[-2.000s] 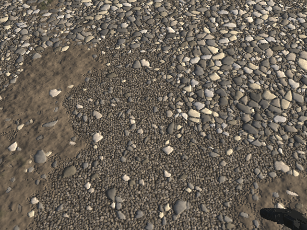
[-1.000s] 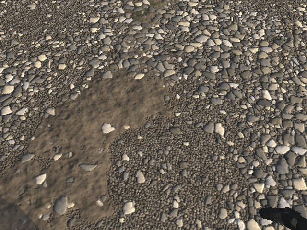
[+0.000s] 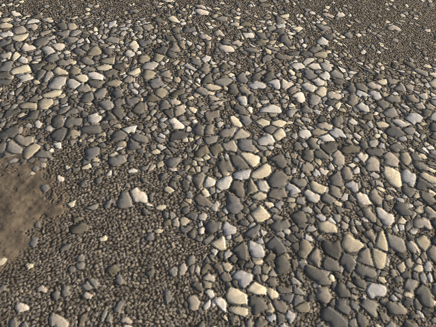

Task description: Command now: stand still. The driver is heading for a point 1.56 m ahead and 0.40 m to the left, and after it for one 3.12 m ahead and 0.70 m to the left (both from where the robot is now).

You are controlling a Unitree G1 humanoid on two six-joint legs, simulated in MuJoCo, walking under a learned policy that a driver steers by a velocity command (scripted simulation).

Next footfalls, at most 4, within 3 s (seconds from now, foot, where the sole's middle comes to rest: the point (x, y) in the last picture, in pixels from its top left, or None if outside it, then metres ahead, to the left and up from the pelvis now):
0.14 right None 0.02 -0.14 -0.78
0.50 left None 0.01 0.12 -0.78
1.00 right None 0.41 0.09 -0.78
1.46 left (76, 298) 0.55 0.41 -0.78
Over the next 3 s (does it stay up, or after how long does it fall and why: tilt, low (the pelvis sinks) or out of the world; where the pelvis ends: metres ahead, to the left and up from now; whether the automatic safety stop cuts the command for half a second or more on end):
stays up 1.16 0.27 -0.01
